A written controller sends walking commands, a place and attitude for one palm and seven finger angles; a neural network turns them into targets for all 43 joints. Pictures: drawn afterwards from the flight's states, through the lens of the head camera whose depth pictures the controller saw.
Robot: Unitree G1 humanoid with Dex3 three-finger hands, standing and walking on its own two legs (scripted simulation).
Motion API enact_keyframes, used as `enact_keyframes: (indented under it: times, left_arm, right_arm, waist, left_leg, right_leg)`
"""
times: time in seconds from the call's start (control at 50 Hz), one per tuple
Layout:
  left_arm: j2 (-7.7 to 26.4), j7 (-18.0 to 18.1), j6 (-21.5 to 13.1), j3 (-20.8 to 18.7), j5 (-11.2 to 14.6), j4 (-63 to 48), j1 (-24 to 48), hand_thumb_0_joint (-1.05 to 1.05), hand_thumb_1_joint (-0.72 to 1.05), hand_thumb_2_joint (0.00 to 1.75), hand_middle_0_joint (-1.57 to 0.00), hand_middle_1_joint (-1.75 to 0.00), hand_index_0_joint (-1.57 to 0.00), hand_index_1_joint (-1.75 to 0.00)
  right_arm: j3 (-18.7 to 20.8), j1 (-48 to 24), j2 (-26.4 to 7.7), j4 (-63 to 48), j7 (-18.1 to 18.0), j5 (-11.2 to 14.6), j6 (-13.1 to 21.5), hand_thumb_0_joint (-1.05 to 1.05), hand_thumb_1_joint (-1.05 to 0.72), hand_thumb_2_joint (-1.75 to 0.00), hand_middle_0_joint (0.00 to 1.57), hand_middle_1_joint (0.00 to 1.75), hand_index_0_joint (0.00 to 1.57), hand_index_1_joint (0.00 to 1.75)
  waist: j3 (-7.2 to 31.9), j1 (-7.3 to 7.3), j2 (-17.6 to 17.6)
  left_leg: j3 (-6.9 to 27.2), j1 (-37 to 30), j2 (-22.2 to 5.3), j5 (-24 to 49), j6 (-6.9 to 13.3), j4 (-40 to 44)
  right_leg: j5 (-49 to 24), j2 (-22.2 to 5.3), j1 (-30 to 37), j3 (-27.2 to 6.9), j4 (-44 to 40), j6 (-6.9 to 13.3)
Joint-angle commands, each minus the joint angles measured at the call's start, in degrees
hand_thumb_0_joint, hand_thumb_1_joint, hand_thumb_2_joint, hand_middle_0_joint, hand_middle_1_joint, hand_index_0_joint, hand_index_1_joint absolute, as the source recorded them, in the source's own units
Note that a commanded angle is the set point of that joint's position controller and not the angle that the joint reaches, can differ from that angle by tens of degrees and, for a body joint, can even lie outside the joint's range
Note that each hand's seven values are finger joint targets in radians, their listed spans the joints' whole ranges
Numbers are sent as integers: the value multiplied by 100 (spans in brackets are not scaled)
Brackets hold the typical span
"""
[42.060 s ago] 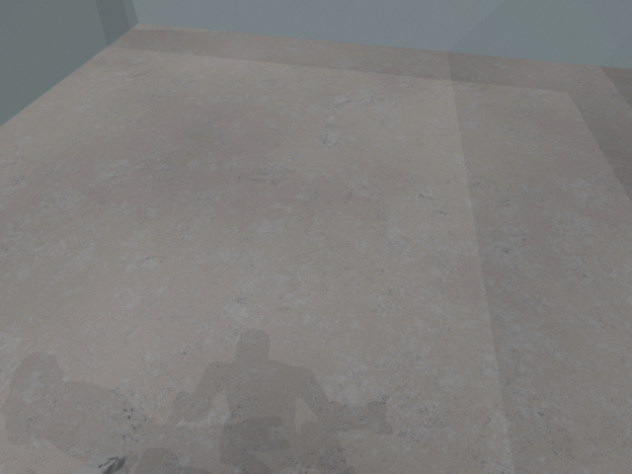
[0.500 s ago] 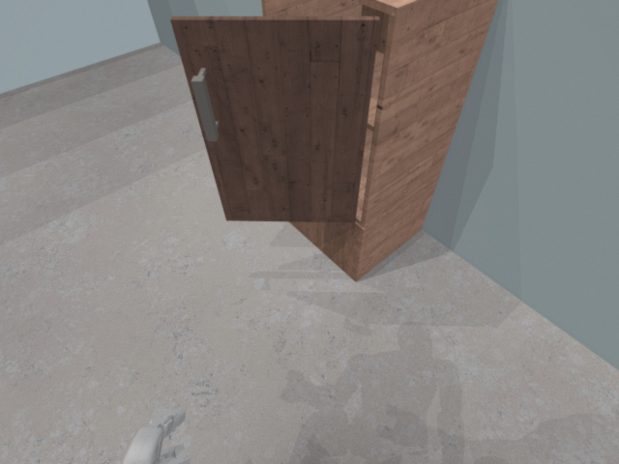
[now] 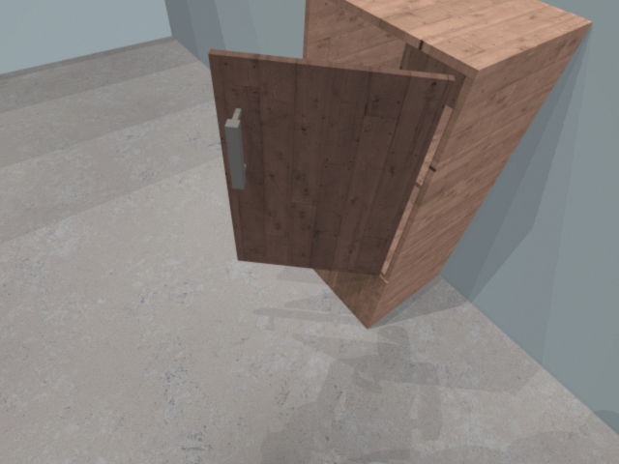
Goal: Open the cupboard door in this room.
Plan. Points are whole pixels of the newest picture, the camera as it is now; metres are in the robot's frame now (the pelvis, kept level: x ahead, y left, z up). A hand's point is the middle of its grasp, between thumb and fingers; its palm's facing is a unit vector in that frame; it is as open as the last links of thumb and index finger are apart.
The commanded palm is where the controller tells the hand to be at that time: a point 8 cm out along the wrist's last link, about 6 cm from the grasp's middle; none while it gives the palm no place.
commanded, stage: come to a stop and stand still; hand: left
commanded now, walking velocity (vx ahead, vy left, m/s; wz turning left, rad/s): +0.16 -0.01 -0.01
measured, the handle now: (238, 149) +0.64 +0.19 +0.00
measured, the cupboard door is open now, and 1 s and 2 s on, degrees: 47 47 47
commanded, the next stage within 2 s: look again from close up in 1.94 s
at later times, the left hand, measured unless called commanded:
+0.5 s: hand (204, 447) +0.17 +0.16 -0.18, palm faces +0.05 -0.98 -0.18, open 7.4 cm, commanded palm none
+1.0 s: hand out of the picture +0.05 +0.16 -0.16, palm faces +0.04 -0.96 -0.26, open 7.4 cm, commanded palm none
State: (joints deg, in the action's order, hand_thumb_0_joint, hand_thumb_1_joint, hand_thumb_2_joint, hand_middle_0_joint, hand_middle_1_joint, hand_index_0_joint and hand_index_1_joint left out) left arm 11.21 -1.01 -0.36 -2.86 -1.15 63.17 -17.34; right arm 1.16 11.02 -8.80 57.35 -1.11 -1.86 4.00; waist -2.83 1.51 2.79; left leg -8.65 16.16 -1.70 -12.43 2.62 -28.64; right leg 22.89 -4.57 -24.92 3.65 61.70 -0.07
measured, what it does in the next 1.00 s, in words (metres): steps on the spot: right foot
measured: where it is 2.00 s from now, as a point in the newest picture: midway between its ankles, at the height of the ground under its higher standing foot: outside the picture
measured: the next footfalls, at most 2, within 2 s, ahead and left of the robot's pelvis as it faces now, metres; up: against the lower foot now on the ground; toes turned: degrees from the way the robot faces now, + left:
right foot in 0.20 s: +0.08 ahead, -0.14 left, +0.00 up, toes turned +1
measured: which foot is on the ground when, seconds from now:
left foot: down 0.00-1.00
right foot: up 0.00-0.18, down 0.20-1.00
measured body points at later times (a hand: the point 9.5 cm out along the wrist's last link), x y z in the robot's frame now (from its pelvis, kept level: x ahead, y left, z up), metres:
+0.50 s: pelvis +0.08 -0.01 -0.01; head +0.11 +0.00 +0.44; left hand +0.16 +0.22 -0.16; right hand +0.09 -0.25 -0.16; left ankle +0.05 +0.10 -0.74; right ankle +0.10 -0.13 -0.74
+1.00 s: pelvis +0.04 -0.03 +0.00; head +0.04 -0.05 +0.44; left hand +0.05 +0.21 -0.14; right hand +0.11 -0.25 -0.16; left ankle +0.05 +0.10 -0.74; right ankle +0.04 -0.14 -0.74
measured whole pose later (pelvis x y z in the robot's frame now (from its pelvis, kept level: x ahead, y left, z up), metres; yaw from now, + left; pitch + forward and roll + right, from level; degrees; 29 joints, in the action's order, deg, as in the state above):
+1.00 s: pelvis +0.04 -0.03 +0.00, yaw +1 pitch -2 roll +1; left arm 9.7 1.7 -0.1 0.7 -0.7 59.0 -16.7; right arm 0.5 12.9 -11.4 55.5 -0.7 -1.1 -0.8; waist -2.0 -0.3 -2.8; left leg -5.5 13.2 -2.1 -16.1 -0.3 -31.3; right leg 18.6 -0.7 -12.9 0.9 33.3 0.6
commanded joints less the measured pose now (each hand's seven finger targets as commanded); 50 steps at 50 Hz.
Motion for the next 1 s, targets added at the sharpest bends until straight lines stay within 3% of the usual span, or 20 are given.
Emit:
enact_keyframes:
  times: [0.0, 0.08, 0.12, 0.14, 0.18, 0.2, 0.24, 0.34, 0.4, 0.44, 0.48, 0.52, 0.54, 0.66, 0.72, 0.74, 0.76, 0.8, 0.92, 0.98]
  left_arm:
    - [-11, 20, -86, 34, -14, -452, 40, 0, 90, 90, -20, -30, -20, -30]
    - [-6, 44, -63, 53, -18, -524, 285, 0, 90, 90, -20, -30, -20, -30]
    - [105, 105, -65, 51, 3, -399, 68, 0, 90, 90, -20, -30, -20, -30]
    - [315, 144, -103, 39, 13, -345, -100, 0, 90, 90, -20, -30, -20, -30]
    - [808, 184, -111, 60, 40, -330, 108, 0, 90, 90, -20, -30, -20, -30]
    - [804, 202, -90, 65, 54, -357, 270, 0, 90, 90, -20, -30, -20, -30]
    - [750, 280, -74, 32, 86, -402, 367, 0, 90, 90, -20, -30, -20, -30]
    - [905, 362, 49, -109, 66, -525, 291, 0, 90, 90, -20, -30, -20, -30]
    - [907, 371, 110, -142, 31, -614, 474, 0, 90, 90, -20, -30, -20, -30]
    - [867, 377, 132, -151, 20, -689, 635, 0, 90, 90, -20, -30, -20, -30]
    - [662, 331, 156, -143, 62, -807, 696, 0, 90, 90, -20, -30, -20, -30]
    - [343, 318, 263, -66, 57, -906, 883, 0, 90, 90, -20, -30, -20, -30]
    - [364, 308, 303, -75, 49, -913, 856, 0, 90, 90, -20, -30, -20, -30]
    - [275, 235, 179, -10, 64, -715, 491, 0, 90, 90, -20, -30, -20, -30]
    - [606, 285, 47, 2, 35, -546, 264, 0, 90, 90, -20, -30, -20, -30]
    - [702, 267, 42, 39, 44, -555, 416, 0, 90, 90, -20, -30, -20, -30]
    - [599, 521, -23, 105, -47, -540, 30, 0, 90, 90, -20, -30, -20, -30]
    - [713, 481, -85, 105, 28, -784, 111, 0, 90, 90, -20, -30, -20, -30]
    - [618, 332, -88, 213, 25, -817, 159, 0, 90, 90, -20, -30, -20, -30]
    - [694, 303, -78, 219, 37, -788, 141, 0, 90, 90, -20, -30, -20, -30]
  right_arm:
    - [164, 720, -798, 101, -41, 24, 8, 0, -90, -90, 20, 30, 20, 30]
    - [171, 640, -816, 194, -55, 12, -94, 0, -90, -90, 20, 30, 20, 30]
    - [111, 482, -695, 231, -92, 53, -142, 0, -90, -90, 20, 30, 20, 30]
    - [73, 482, -579, 254, -88, 91, -144, 0, -90, -90, 20, 30, 20, 30]
    - [53, 846, -437, 337, -34, 164, -246, 0, -90, -90, 20, 30, 20, 30]
    - [46, 916, -342, 421, -26, 151, -291, 0, -90, -90, 20, 30, 20, 30]
    - [98, 1017, -518, 519, -73, 160, -393, 0, -90, -90, 20, 30, 20, 30]
    - [207, 1037, -583, 411, -121, 160, -534, 0, -90, -90, 20, 30, 20, 30]
    - [225, 844, -414, 228, -93, 167, -614, 0, -90, -90, 20, 30, 20, 30]
    - [235, 855, -404, 198, -85, 161, -619, 0, -90, -90, 20, 30, 20, 30]
    - [258, 987, -650, 195, -83, 103, -562, 0, -90, -90, 20, 30, 20, 30]
    - [266, 719, -870, 76, -133, 40, -498, 0, -90, -90, 20, 30, 20, 30]
    - [241, 687, -843, 31, -181, 23, -462, 0, -90, -90, 20, 30, 20, 30]
    - [227, 462, -954, 56, -184, 67, -374, 0, -90, -90, 20, 30, 20, 30]
    - [216, 430, -674, 58, -122, 179, -389, 0, -90, -90, 20, 30, 20, 30]
    - [196, 463, -625, 74, -79, 180, -424, 0, -90, -90, 20, 30, 20, 30]
    - [183, 140, -878, -294, -39, 173, -337, 0, -90, -90, 20, 30, 20, 30]
    - [139, 434, -806, -386, 3, 124, -334, 0, -90, -90, 20, 30, 20, 30]
    - [43, 339, -723, -509, 38, 86, -371, 0, -90, -90, 20, 30, 20, 30]
    - [17, 433, -749, -420, 55, 79, -375, 0, -90, -90, 20, 30, 20, 30]
  waist:
    - [272, -142, -934]
    - [102, -134, -885]
    - [92, 66, -580]
    - [217, 136, -225]
    - [313, -168, 74]
    - [300, -207, -31]
    - [554, -182, 669]
    - [815, -94, 163]
    - [567, -71, 770]
    - [550, -141, 785]
    - [693, -212, -271]
    - [164, -230, -1717]
    - [97, -235, -1538]
    - [507, -118, -1097]
    - [444, -182, -129]
    - [232, -279, -81]
    - [142, -224, -762]
    - [811, -238, -603]
    - [-262, -253, -137]
    - [-278, -267, 72]
  left_leg:
    - [952, -345, -1405, 1185, 613, 1568]
    - [1005, -212, -1350, 911, 604, 1386]
    - [824, 83, -1105, 1409, 309, 780]
    - [622, 127, -773, 1179, -8, 440]
    - [455, 12, -216, -324, -382, 443]
    - [473, -215, -177, 131, -387, 487]
    - [441, -383, -290, 586, -387, 256]
    - [325, -372, -234, 1335, -463, -485]
    - [378, 83, -7, -984, -478, -754]
    - [467, -92, -55, -806, -445, -293]
    - [952, -864, -681, 1326, -212, 398]
    - [1778, -278, -1580, 2504, 551, 1169]
    - [1811, -172, -1641, 2761, 767, 1162]
    - [1171, -1163, -1176, 3434, 494, 528]
    - [820, -631, -506, 1065, -130, 272]
    - [718, -671, -337, 206, -247, 437]
    - [644, -781, -539, 1962, -281, -252]
    - [835, -729, -657, 1412, -110, -123]
    - [855, -247, -397, -240, -69, 416]
    - [781, -298, -307, -634, -111, 468]
  right_leg:
    - [-357, -139, 92, 3, -1085, -32]
    - [-572, 44, 656, 148, -2231, -58]
    - [-1370, 89, 1490, 69, -3252, -76]
    - [-2257, -131, 1871, -299, -3753, -52]
    - [-3444, -1077, 1705, -1009, -3861, 430]
    - [-3999, -1007, 1562, -905, -3646, 469]
    - [-4752, -843, 1767, -684, -3465, 444]
    - [-5919, -1050, 2002, -708, -3135, 659]
    - [-5660, -1350, 1923, -956, -3511, 974]
    - [-5063, -1262, 1757, -926, -3506, 929]
    - [-3121, -590, 1014, -430, -3134, 381]
    - [158, 249, 683, -54, -1892, -51]
    - [711, 289, 507, -333, -1246, -13]
    - [-320, 275, 1023, -174, -2897, -7]
    - [-2617, -340, 1616, -975, -3993, 250]
    - [-2232, -616, 1219, -1076, -4078, 351]
    - [-3940, -403, 1002, -1176, -3403, 177]
    - [-2157, -161, 1250, -800, -3159, 326]
    - [-674, -81, 597, -958, -3784, 309]
    - [136, -95, 432, -1078, -4079, 311]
